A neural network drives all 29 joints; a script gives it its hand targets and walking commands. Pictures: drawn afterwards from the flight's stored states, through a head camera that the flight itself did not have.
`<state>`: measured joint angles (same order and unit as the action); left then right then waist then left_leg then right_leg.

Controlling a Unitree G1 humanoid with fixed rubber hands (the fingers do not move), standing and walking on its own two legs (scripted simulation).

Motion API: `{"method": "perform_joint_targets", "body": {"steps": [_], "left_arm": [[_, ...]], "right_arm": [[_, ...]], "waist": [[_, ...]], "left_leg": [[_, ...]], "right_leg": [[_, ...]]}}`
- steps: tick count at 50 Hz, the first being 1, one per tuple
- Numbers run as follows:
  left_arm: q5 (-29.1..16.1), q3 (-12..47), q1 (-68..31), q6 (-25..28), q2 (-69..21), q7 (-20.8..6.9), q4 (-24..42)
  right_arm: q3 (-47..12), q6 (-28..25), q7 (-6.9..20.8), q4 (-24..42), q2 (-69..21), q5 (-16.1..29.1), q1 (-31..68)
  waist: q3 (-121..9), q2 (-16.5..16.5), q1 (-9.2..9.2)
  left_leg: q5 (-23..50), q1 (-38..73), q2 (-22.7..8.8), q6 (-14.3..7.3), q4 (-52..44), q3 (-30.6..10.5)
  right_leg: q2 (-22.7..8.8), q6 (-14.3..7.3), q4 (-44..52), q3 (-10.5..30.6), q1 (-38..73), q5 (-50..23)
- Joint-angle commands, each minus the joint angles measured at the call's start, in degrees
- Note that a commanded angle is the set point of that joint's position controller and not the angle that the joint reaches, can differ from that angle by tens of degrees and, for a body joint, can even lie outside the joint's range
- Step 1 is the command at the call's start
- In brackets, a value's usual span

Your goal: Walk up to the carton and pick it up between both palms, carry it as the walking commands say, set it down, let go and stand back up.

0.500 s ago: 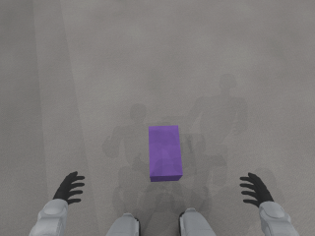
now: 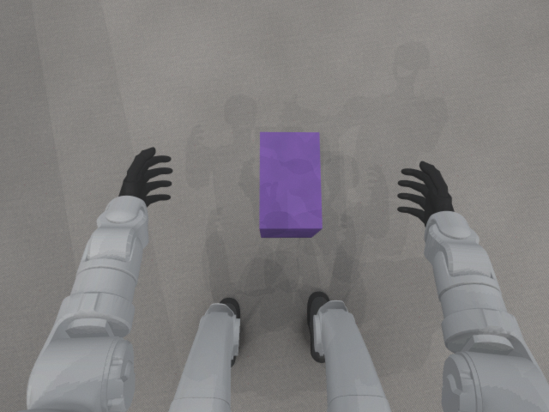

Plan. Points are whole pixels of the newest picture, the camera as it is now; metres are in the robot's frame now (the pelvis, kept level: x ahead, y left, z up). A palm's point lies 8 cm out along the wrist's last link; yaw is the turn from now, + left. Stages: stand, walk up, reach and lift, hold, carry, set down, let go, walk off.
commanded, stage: reach and lift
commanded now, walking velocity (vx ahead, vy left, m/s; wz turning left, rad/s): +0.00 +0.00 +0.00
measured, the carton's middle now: (287, 189) +0.54 -0.04 -0.58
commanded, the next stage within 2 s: none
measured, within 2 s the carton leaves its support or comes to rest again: neither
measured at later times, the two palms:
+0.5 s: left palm (181, 141) +0.51 +0.16 -0.17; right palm (377, 140) +0.51 -0.17 -0.16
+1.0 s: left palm (199, 162) +0.51 +0.15 -0.27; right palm (365, 162) +0.51 -0.18 -0.26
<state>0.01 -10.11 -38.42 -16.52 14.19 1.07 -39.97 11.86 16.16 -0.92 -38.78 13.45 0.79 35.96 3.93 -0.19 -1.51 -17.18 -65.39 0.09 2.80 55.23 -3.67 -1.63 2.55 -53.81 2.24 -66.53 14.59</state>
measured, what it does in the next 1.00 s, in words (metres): lowers itself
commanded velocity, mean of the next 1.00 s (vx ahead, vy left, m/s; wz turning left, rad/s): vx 0.00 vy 0.00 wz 0.00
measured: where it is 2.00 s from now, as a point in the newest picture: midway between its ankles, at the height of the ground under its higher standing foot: (274, 343)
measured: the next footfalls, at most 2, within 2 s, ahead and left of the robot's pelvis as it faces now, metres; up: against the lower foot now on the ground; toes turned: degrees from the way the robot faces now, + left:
none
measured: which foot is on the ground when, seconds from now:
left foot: down 0.00-1.00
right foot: down 0.00-1.00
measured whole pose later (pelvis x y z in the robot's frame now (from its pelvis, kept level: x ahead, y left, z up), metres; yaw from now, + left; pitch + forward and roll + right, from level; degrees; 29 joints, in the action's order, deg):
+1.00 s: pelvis +0.00 +0.00 -0.11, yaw +0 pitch +49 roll +0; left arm 5.9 -21.1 -68.1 -7.0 8.6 5.6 -49.1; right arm 23.4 6.8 -5.1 -48.2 8.7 -7.2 68.3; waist 1.0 -0.2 -0.9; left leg -24.5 -104.9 2.2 4.3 80.2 -5.5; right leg 2.0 4.6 -78.5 6.2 -106.2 20.9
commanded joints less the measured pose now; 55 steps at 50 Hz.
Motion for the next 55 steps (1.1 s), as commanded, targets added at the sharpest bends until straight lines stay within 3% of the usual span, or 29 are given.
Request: {"method": "perform_joint_targets", "body": {"steps": [1, 3, 4, 5, 9, 13, 14, 20, 21, 22, 25, 29, 31, 32, 33, 34, 36, 37, 38, 40, 43, 46, 48, 50, 51, 52, 53, 54, 55], "left_arm": [[-1.0, -3.8, -21.8, 0.8, 6.8, 1.3, 3.1], [-1.0, -4.2, -25.6, 2.1, 7.6, 0.8, -0.1], [-1.1, -4.2, -25.8, 2.8, 5.5, 0.2, -4.6], [-2.0, -3.2, -28.5, 3.3, 3.9, 0.0, -4.4], [2.9, -7.0, -30.7, 8.1, 7.8, 0.1, -1.9], [4.6, -8.0, -30.1, 11.9, 3.7, 0.5, -5.3], [4.9, -9.9, -35.9, 13.2, 5.4, 0.2, -4.2], [4.4, -9.8, -39.4, 13.7, 5.8, 1.8, 5.2], [4.4, -11.5, -36.6, 14.5, 4.5, 1.8, 4.5], [2.4, -6.7, -38.1, 14.5, -1.7, 1.5, 5.9], [4.4, -9.2, -34.8, 14.3, 1.7, 2.1, 9.5], [8.1, -10.6, -35.2, 13.9, -2.0, 2.6, 3.7], [9.1, -9.8, -35.4, 13.4, -3.8, 3.3, 4.6], [8.0, -10.1, -33.6, 13.6, -4.9, 3.1, 0.2], [9.8, -9.6, -28.8, 14.0, -7.6, 2.9, -4.0], [9.0, -11.2, -31.9, 14.5, -6.7, 2.7, -1.5], [10.8, -13.6, -30.5, 14.6, -6.6, 2.4, -5.9], [9.8, -12.9, -34.3, 15.1, -5.6, 2.2, -2.2], [8.7, -11.8, -35.4, 14.9, -4.8, 2.4, -0.9], [10.7, -13.0, -38.3, 14.3, -3.6, 3.3, -2.8], [8.7, -12.2, -43.5, 12.2, -2.1, 4.0, -3.0], [5.5, -10.2, -48.3, 12.3, 1.2, 4.7, 0.5], [3.6, -9.0, -51.2, 11.7, 2.1, 5.4, 8.9], [0.1, -7.0, -53.6, 11.4, 2.3, 6.2, 9.0], [-1.0, -5.5, -52.1, 10.7, 4.9, 5.7, -2.7], [0.2, -8.0, -55.1, 10.5, 10.0, 6.2, 4.1], [-1.1, -3.8, -54.9, 9.6, 6.6, 6.4, -3.3], [-1.7, -4.0, -56.5, 8.9, 7.2, 7.0, -0.5], [-2.0, -4.4, -54.1, 9.2, 6.9, 6.9, -3.4]], "right_arm": [[0.3, -1.0, -1.1, 5.8, 7.2, 0.9, 23.0], [-0.7, -1.7, -2.0, 1.7, 3.0, 1.5, 25.3], [-0.6, -1.9, -2.3, 1.2, 3.8, 0.3, 28.3], [3.2, -3.6, -2.6, 2.5, 8.1, -3.1, 31.3], [2.5, -6.0, -3.9, -1.3, 0.1, -2.9, 26.6], [5.3, -9.8, -4.9, -1.3, -0.4, -5.0, 30.3], [3.8, -10.5, -4.3, 2.8, -1.8, -2.6, 38.3], [7.2, -11.4, -6.0, 7.7, 1.5, -5.5, 44.3], [6.2, -12.1, -6.5, 6.6, -1.5, -5.6, 39.5], [8.8, -12.8, -6.2, 3.0, 0.1, -7.0, 36.8], [10.1, -12.4, -6.0, 9.2, -0.2, -8.3, 34.2], [7.4, -12.6, -3.1, 4.5, -5.4, -6.0, 34.3], [9.2, -13.9, -2.0, 7.8, -2.7, -6.8, 39.2], [10.3, -13.5, -2.4, 2.5, -3.5, -9.4, 35.8], [11.3, -14.4, -1.6, -1.3, -6.0, -7.7, 32.8], [11.6, -14.4, -1.2, 0.4, -3.8, -11.4, 34.9], [12.4, -14.4, -1.7, -3.1, -6.3, -11.7, 34.1], [13.9, -14.6, -1.9, -2.7, -4.9, -12.2, 35.3], [15.3, -14.5, -2.7, 0.1, -1.2, -14.0, 38.2], [15.5, -13.5, -2.7, -6.5, -2.2, -12.8, 38.2], [12.2, -12.6, -3.3, -3.6, -1.4, -9.6, 42.5], [9.3, -11.3, -4.4, -5.0, -2.1, -8.2, 46.7], [8.6, -11.5, -4.9, 8.5, 0.9, -5.1, 54.1], [4.1, -10.9, -5.9, 7.5, 1.9, -3.0, 54.0], [4.6, -10.0, -6.5, -1.6, 3.8, -3.0, 53.9], [4.0, -9.4, -7.5, 7.0, 5.3, -2.1, 56.3], [3.9, -8.4, -7.1, -2.3, 5.8, 0.3, 56.6], [5.2, -8.7, -7.3, 3.1, 8.3, -0.9, 59.3], [3.9, -8.5, -7.8, 1.0, 9.0, 0.6, 58.1]], "waist": [[-47.2, 0.4, 0.81], [-48.7, 0.0, 1.9], [-47.5, -6.0, 1.17], [-48.5, -4.6, -3.62], [-52.5, 0.9, 2.69], [-59.6, -0.9, 1.25], [-54.4, 1.1, 6.14], [-79.7, -1.1, 1.27], [-75.3, -5.2, 2.89], [-76.9, 0.4, -2.43], [-88.5, 0.6, -1.55], [-77.2, 3.8, 2.85], [-73.1, 5.8, 2.55], [-70.6, 0.7, -0.27], [-60.3, 7.3, 3.42], [-59.5, -0.6, -0.72], [-54.8, -2.1, 0.35], [-54.4, 3.0, 0.87], [-62.6, -1.2, -2.25], [-51.2, 2.5, 0.62], [-61.3, 4.6, 2.28], [-67.4, -1.4, -0.11], [-79.6, 0.5, 3.78], [-89.3, -4.1, 1.06], [-81.8, -2.9, -0.54], [-88.6, -5.2, 2.25], [-78.8, 2.4, 2.64], [-86.4, -1.8, 0.72], [-84.3, 4.2, 3.23]], "left_leg": [[-2.0, 15.1, 4.1, -0.6, -5.1, 8.6], [-3.5, 11.0, 4.8, -1.3, -4.9, 8.6], [-3.6, 8.3, 4.5, -1.2, -5.0, 8.5], [-2.1, 11.0, 4.2, -1.3, -4.0, 8.1], [7.2, 8.7, 6.1, -0.1, -2.2, 9.7], [17.4, 6.4, 6.2, 0.6, -0.6, 8.7], [15.6, 1.7, 6.0, 0.2, 0.4, 9.4], [25.8, 6.4, 7.3, 0.6, 3.1, 10.0], [26.6, 1.6, 6.9, 0.1, 2.1, 8.8], [29.2, 7.2, 6.5, 0.3, 2.1, 7.9], [39.6, 16.4, 6.8, 1.3, 4.5, 7.5], [36.7, 19.5, 5.5, 1.7, 4.3, 7.4], [31.6, 17.5, 6.2, 1.9, 4.8, 6.7], [34.0, 12.3, 5.5, 1.7, 4.7, 5.4], [30.5, 7.5, 6.1, 1.7, 3.7, 6.3], [29.4, 3.7, 6.0, 1.9, 6.7, 5.7], [27.2, -1.9, 6.7, 0.8, 8.3, 6.6], [24.2, -5.1, 6.6, 1.7, 8.5, 6.5], [23.2, -5.9, 7.1, 1.8, 10.1, 7.8], [13.1, -12.4, 6.7, 2.2, 10.0, 8.7], [15.6, -4.1, 6.8, 2.3, 16.7, 8.8], [8.2, -10.4, 7.4, 2.1, 21.2, 10.1], [12.2, -4.7, 7.8, 2.2, 24.1, 11.5], [18.3, -5.1, 7.5, 1.6, 28.2, 11.1], [7.8, -9.0, 6.5, 1.6, 30.1, 11.4], [6.0, -10.7, 6.8, 1.6, 30.4, 13.0], [-0.7, -11.9, 5.8, 2.4, 29.7, 12.6], [2.4, -5.1, 6.2, 1.9, 30.6, 11.1], [2.2, -7.1, 6.5, 2.4, 33.1, 13.2]], "right_leg": [[4.4, 0.4, 3.6, -7.1, 20.6, 3.5], [4.4, 0.8, 2.2, -7.1, 22.9, 3.9], [5.3, 1.4, 2.4, -7.7, 22.0, 4.9], [5.6, 1.0, 1.9, -8.1, 21.1, 2.7], [5.9, 1.4, -0.8, -6.8, 20.3, -9.6], [7.2, 1.3, -2.5, -6.0, 21.2, -20.7], [6.3, 1.3, -2.7, -3.9, 16.3, -16.7], [7.8, 1.7, -6.6, -4.3, 32.8, -35.3], [6.9, 1.9, -5.7, -2.9, 35.5, -38.2], [7.1, 1.2, -5.5, -3.4, 31.0, -38.4], [8.3, 1.7, -7.8, -5.6, 32.6, -45.6], [8.2, 2.3, -3.9, -5.4, 12.6, -31.0], [8.3, 1.8, -5.6, -7.0, 8.7, -26.9], [8.9, 2.2, -6.9, -7.7, 8.3, -29.4], [7.9, 1.7, -6.1, -6.2, -0.7, -26.0], [8.5, 2.0, -7.8, -6.8, 1.0, -26.7], [8.3, 2.8, -9.6, -6.1, -1.8, -24.6], [7.4, 1.6, -9.3, -5.1, -2.9, -23.3], [8.4, 2.3, -12.5, -7.1, 3.2, -24.0], [7.8, 1.5, -13.3, -6.9, -8.1, -12.5], [8.0, 1.8, -19.0, -8.0, -9.6, -10.6], [8.4, 2.9, -22.7, -8.2, -1.4, -9.4], [8.4, 2.9, -24.0, -8.0, -0.5, -10.2], [8.5, 3.0, -29.0, -8.2, 5.9, -19.6], [7.1, 3.4, -31.5, -8.9, 4.3, -10.1], [7.4, 3.3, -29.7, -8.1, 8.7, -10.2], [7.1, 2.3, -31.7, -9.1, -0.2, -1.6], [7.7, 2.8, -33.3, -11.3, 0.0, -3.4], [7.5, 1.7, -33.3, -9.3, -3.6, -0.3]]}}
